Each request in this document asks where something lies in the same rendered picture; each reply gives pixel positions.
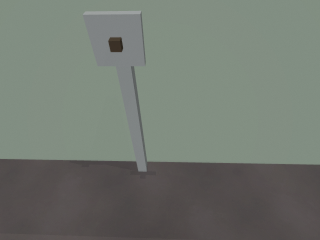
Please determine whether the button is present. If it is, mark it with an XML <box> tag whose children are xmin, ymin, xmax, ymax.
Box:
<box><xmin>108</xmin><ymin>37</ymin><xmax>123</xmax><ymax>52</ymax></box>

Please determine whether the panel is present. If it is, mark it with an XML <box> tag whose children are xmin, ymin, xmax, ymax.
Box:
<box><xmin>83</xmin><ymin>11</ymin><xmax>148</xmax><ymax>172</ymax></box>

